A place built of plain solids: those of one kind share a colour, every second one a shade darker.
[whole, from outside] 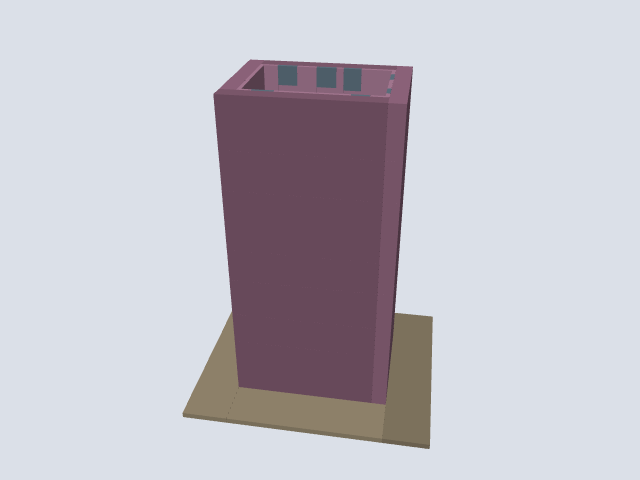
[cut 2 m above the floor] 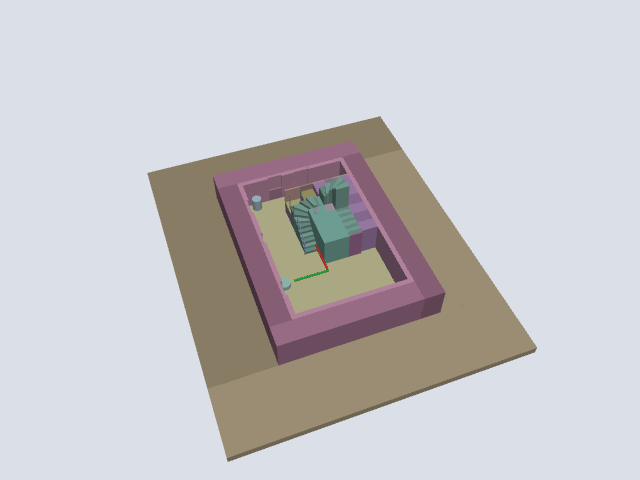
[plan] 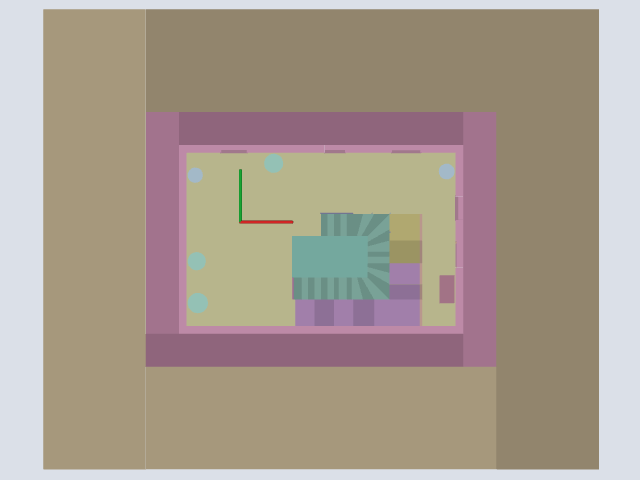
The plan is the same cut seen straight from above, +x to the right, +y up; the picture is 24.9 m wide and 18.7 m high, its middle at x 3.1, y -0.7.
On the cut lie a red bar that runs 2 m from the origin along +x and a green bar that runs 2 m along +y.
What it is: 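A harbour's pilots' and signal tower of tall halls, each with a gallery across one end; two of its long stairs turn on winders round a masonry block, nothing at the outer side of one of them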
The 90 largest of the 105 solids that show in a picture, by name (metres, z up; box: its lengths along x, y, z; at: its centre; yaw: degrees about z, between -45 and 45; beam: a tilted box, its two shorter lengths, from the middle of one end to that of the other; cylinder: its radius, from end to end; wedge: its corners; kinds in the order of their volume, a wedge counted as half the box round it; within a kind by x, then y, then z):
{
 "wall_fill_1": {"box": [1.29, 8.64, 5.76], "at": [-3.04, -0.03, 2.53]},
 "wall_fill_2": {"box": [1.29, 8.64, 4.24], "at": [-3.04, -0.03, 25.57]},
 "wall_fill_3": {"box": [12.37, 1.29, 5.76], "at": [2.5, -4.99, 2.53]},
 "wall_fill_4": {"box": [12.37, 1.29, 2.97], "at": [2.5, -4.99, 6.89]},
 "wall_fill_5": {"box": [12.37, 1.29, 3.51], "at": [2.5, -4.99, 10.13]},
 "wall_fill_6": {"box": [12.37, 1.29, 2.94], "at": [2.5, -4.99, 13.36]},
 "wall_fill_7": {"box": [12.37, 1.29, 5.32], "at": [2.5, -4.99, 17.49]},
 "wall_fill_8": {"box": [12.37, 1.29, 3.31], "at": [2.5, -4.99, 21.8]},
 "wall_fill_9": {"box": [12.37, 1.29, 4.24], "at": [2.5, -4.99, 25.57]},
 "wall_fill_10": {"box": [11.08, 1.29, 5.76], "at": [3.14, 3.64, 2.53]},
 "wall_fill_11": {"box": [11.08, 1.29, 4.24], "at": [3.14, 3.64, 25.57]},
 "wall_fill_12": {"box": [1.29, 9.93, 5.76], "at": [9.33, -0.68, 2.53]},
 "wall_fill_13": {"box": [1.29, 9.93, 2.97], "at": [9.33, -0.68, 6.89]},
 "wall_fill_14": {"box": [1.29, 9.93, 3.51], "at": [9.33, -0.68, 10.13]},
 "wall_fill_15": {"box": [1.29, 9.93, 2.94], "at": [9.33, -0.68, 13.36]},
 "wall_fill_16": {"box": [1.29, 9.93, 5.32], "at": [9.33, -0.68, 17.49]},
 "wall_fill_17": {"box": [1.29, 9.93, 3.31], "at": [9.33, -0.68, 21.8]},
 "wall_fill_18": {"box": [1.29, 9.93, 4.24], "at": [9.33, -0.68, 25.57]},
 "ground_garden_1": {"box": [4.0, 17.93, 0.5], "at": [-5.68, -0.68, -0.27]},
 "ground_garden_2": {"box": [13.65, 4.0, 0.5], "at": [3.14, -7.64, -0.27]},
 "ground_garden_3": {"box": [13.65, 4.0, 0.5], "at": [3.14, 6.29, -0.27]},
 "ground_garden_4": {"box": [4.0, 17.93, 0.5], "at": [11.97, -0.68, -0.27]},
 "wall_1": {"box": [0.3, 7.35, 5.76], "at": [-2.25, -0.68, 2.53]},
 "wall_2": {"box": [0.3, 7.35, 4.24], "at": [-2.25, -0.68, 25.57]},
 "wall_3": {"box": [1.47, 0.3, 4.24], "at": [-1.66, 2.85, 25.57]},
 "wall_4": {"box": [1.65, 0.3, 5.76], "at": [-1.57, 2.85, 2.53]},
 "wall_5": {"box": [1.0, 0.2, 1.23], "at": [-0.25, 2.9, 1.51]},
 "wall_6": {"box": [1.6, 0.2, 1.4], "at": [-0.12, 2.9, 25.41]},
 "wall_7": {"box": [1.61, 0.3, 4.24], "at": [1.48, 2.85, 25.57]},
 "wall_8": {"box": [3.05, 0.3, 5.76], "at": [1.77, 2.85, 2.53]},
 "wall_9": {"box": [1.62, 0.2, 1.37], "at": [3.1, 2.9, 25.39]},
 "wall_10": {"box": [11.08, 0.3, 5.76], "at": [3.14, -4.2, 2.53]},
 "wall_11": {"box": [5.59, 0.3, 4.24], "at": [3.15, -4.2, 25.57]},
 "wall_12": {"box": [0.59, 0.3, 4.24], "at": [4.21, 2.85, 25.57]},
 "wall_13": {"box": [0.56, 0.56, 8.43], "at": [4.67, -1.88, 4.16]},
 "wall_14": {"box": [1.83, 0.3, 5.76], "at": [4.99, 2.85, 2.53]},
 "wall_15": {"box": [1.44, 0.2, 1.2], "at": [5.22, 2.9, 25.31]},
 "wall_16": {"box": [1.1, 0.2, 1.25], "at": [6.46, 2.9, 1.53]},
 "wall_17": {"box": [2.74, 0.3, 4.24], "at": [7.31, 2.85, 25.57]},
 "wall_18": {"box": [1.68, 0.3, 5.76], "at": [7.84, 2.85, 2.53]},
 "wall_19": {"box": [0.3, 2.58, 5.76], "at": [8.53, -3.06, 2.53]},
 "wall_20": {"box": [0.3, 0.81, 5.76], "at": [8.53, -0.32, 2.53]},
 "wall_21": {"box": [0.3, 0.91, 1.25], "at": [8.53, 0.54, 0.27]},
 "wall_22": {"box": [0.3, 2.01, 5.76], "at": [8.53, 1.99, 2.53]},
 "wall_23": {"box": [0.26, 1.05, 2.1], "at": [8.55, -1.25, 1.05]},
 "wall_own_block_1": {"box": [2.95, 1.63, 8.4], "at": [3.48, -1.35, 4.18]},
 "floor_1": {"box": [10.48, 6.75, 0.35], "at": [3.14, -0.68, -0.18]},
 "step_1": {"box": [0.31, 0.85, 5.61], "at": [2.23, -2.59, 2.75]},
 "step_2": {"box": [0.31, 0.86, 5.41], "at": [2.48, -2.59, 2.65]},
 "step_3": {"box": [0.31, 0.86, 5.21], "at": [2.73, -2.59, 2.56]},
 "step_4": {"box": [0.31, 0.86, 5.01], "at": [2.98, -2.59, 2.46]},
 "step_5": {"box": [0.31, 0.86, 4.81], "at": [3.24, -2.59, 2.36]},
 "step_6": {"box": [0.31, 0.86, 4.62], "at": [3.49, -2.59, 2.26]},
 "step_7": {"box": [0.31, 0.86, 4.42], "at": [3.74, -2.59, 2.16]},
 "step_8": {"box": [0.31, 0.86, 4.22], "at": [3.99, -2.59, 2.06]},
 "step_9": {"box": [0.31, 0.86, 4.02], "at": [4.24, -2.59, 1.96]},
 "step_10": {"box": [0.31, 0.85, 1.04], "at": [4.3, -0.11, 0.47]},
 "step_11": {"wedge": [[4.33, -3.02, -0.05], [4.33, -3.02, 3.77], [4.33, -2.16, -0.05], [4.33, -2.16, 3.77], [4.54, -2.16, -0.05], [4.54, -2.16, 3.77], [4.77, -3.02, -0.05], [4.77, -3.02, 3.77]]},
 "step_12": {"wedge": [[4.39, -0.54, -0.05], [4.39, -0.54, 1.19], [4.39, 0.31, -0.05], [4.39, 0.31, 1.19], [4.61, -0.54, -0.05], [4.61, -0.54, 1.19], [4.84, 0.31, -0.05], [4.84, 0.31, 1.19]]},
 "step_13": {"wedge": [[4.48, -2.16, -0.05], [4.48, -2.16, 3.57], [4.71, -3.02, -0.05], [4.71, -3.02, 3.57], [4.72, -2.16, -0.05], [4.72, -2.16, 3.57], [5.21, -3.02, -0.05], [5.21, -3.02, 3.57]]},
 "step_14": {"wedge": [[4.54, -0.54, -0.05], [4.54, -0.54, 1.39], [4.77, 0.31, -0.05], [4.77, 0.31, 1.39], [4.79, -0.54, -0.05], [4.79, -0.54, 1.39], [5.28, 0.31, -0.05], [5.28, 0.31, 1.39]]},
 "step_15": {"wedge": [[4.65, -2.16, -0.05], [4.65, -2.16, 3.37], [4.95, -2.16, -0.05], [4.95, -2.16, 3.37], [5.14, -3.02, -0.05], [5.14, -3.02, 3.37], [5.81, -3.02, -0.05], [5.81, -3.02, 3.37]]},
 "step_16": {"wedge": [[4.72, -0.54, -0.05], [4.72, -0.54, 1.59], [5.12, -0.54, -0.05], [5.12, -0.54, 1.59], [5.21, 0.31, -0.05], [5.21, 0.31, 1.59], [5.81, 0.31, -0.05], [5.81, 0.31, 1.59]]},
 "step_17": {"wedge": [[4.95, -2.33, -0.05], [4.95, -2.33, 3.18], [4.95, -1.93, -0.05], [4.95, -1.93, 3.18], [5.81, -3.02, -0.05], [5.81, -3.02, 3.18], [5.81, -2.42, -0.05], [5.81, -2.42, 3.18]]},
 "step_18": {"wedge": [[4.95, -1.99, -0.05], [4.95, -1.99, 2.98], [4.95, -1.75, -0.05], [4.95, -1.75, 2.98], [5.81, -2.49, -0.05], [5.81, -2.49, 2.98], [5.81, -1.98, -0.05], [5.81, -1.98, 2.98]]},
 "step_19": {"wedge": [[4.95, -1.81, -0.05], [4.95, -1.81, 2.78], [4.95, -1.6, -0.05], [4.95, -1.6, 2.78], [5.81, -2.04, -0.05], [5.81, -2.04, 2.78], [5.81, -1.6, -0.05], [5.81, -1.6, 2.78]]},
 "step_20": {"wedge": [[4.95, -1.16, -0.05], [4.95, -1.16, 2.18], [4.95, -0.95, -0.05], [4.95, -0.95, 2.18], [5.81, -1.16, -0.05], [5.81, -1.16, 2.18], [5.81, -0.72, -0.05], [5.81, -0.72, 2.18]]},
 "step_21": {"wedge": [[4.95, -1.01, -0.05], [4.95, -1.01, 1.98], [4.95, -0.78, -0.05], [4.95, -0.78, 1.98], [5.81, -0.78, -0.05], [5.81, -0.78, 1.98], [5.81, -0.28, -0.05], [5.81, -0.28, 1.98]]},
 "step_22": {"wedge": [[4.95, -0.85, -0.05], [4.95, -0.85, 1.79], [4.95, -0.54, -0.05], [4.95, -0.54, 1.79], [5.81, -0.35, -0.05], [5.81, -0.35, 1.79], [5.81, 0.31, -0.05], [5.81, 0.31, 1.79]]},
 "step_23": {"box": [0.85, 0.31, 2.63], "at": [5.38, -1.51, 1.27]},
 "step_24": {"box": [0.86, 0.31, 2.43], "at": [5.38, -1.26, 1.17]},
 "wall_bin_1": {"box": [0.75, 1.04, 4.45], "at": [2.51, -3.53, 2.2]},
 "wall_bin_2": {"box": [0.75, 1.04, 3.85], "at": [3.27, -3.53, 1.91]},
 "wall_bin_3": {"box": [0.75, 1.04, 3.26], "at": [4.02, -3.53, 1.61]},
 "wall_bin_4": {"box": [0.82, 1.04, 2.66], "at": [4.8, -3.53, 1.31]},
 "wall_bin_5": {"box": [1.77, 1.04, 2.46], "at": [6.1, -3.53, 1.21]},
 "wall_bin_6": {"box": [1.18, 0.6, 2.46], "at": [6.4, -2.72, 1.21]},
 "wall_bin_7": {"box": [1.18, 0.82, 2.07], "at": [6.4, -2.01, 1.01]},
 "wall_bin_8": {"box": [1.18, 1.04, 0.88], "at": [6.4, -0.2, 0.42]},
 "wall_head_1": {"box": [1.6, 0.3, 1.59], "at": [-0.12, 2.85, 26.9]},
 "wall_head_2": {"box": [1.62, 0.3, 1.62], "at": [3.1, 2.85, 26.88]},
 "wall_head_3": {"box": [1.44, 0.3, 1.79], "at": [5.22, 2.85, 26.8]},
 "wall_own_part_bin_1": {"box": [0.1, 1.04, 3.84], "at": [7.04, -3.53, 1.9]},
 "wall_own_part_bin_2": {"box": [0.1, 0.82, 3.44], "at": [7.04, -2.01, 1.7]},
 "wall_own_part_bin_3": {"box": [0.1, 0.88, 2.85], "at": [7.04, -1.16, 1.4]},
 "floor_hda_1": {"box": [0.12, 0.86, 5.81], "at": [2.08, -2.59, 2.85]},
 "barrel_1": {"cylinder": 0.3, "from": [-1.76, 1.83, -0.02], "to": [-1.76, 1.83, 0.9]},
 "barrel_2": {"cylinder": 0.31, "from": [8.03, 1.97, -0.02], "to": [8.03, 1.97, 0.86]},
 "chest_1": {"box": [0.59, 1.1, 0.61], "at": [8.05, -2.62, 0.28]},
 "rope_coils_1": {"cylinder": 0.35, "from": [-1.7, -1.53, -0.02], "to": [-1.7, -1.53, 0.64]}
}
